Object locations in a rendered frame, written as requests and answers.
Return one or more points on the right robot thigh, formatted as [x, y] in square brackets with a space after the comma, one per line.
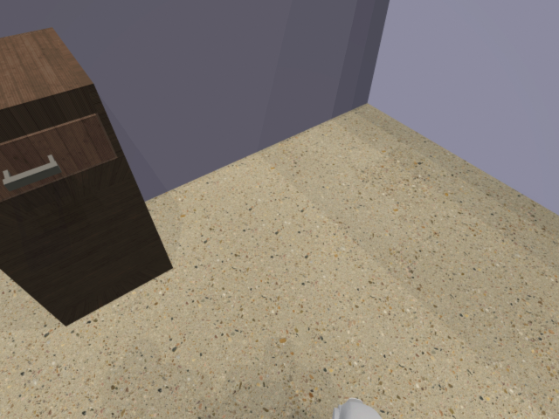
[355, 410]

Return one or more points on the handle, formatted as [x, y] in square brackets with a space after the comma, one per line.
[31, 176]

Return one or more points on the drawer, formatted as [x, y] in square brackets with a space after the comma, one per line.
[74, 145]

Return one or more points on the cabinet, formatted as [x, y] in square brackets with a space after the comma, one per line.
[81, 241]

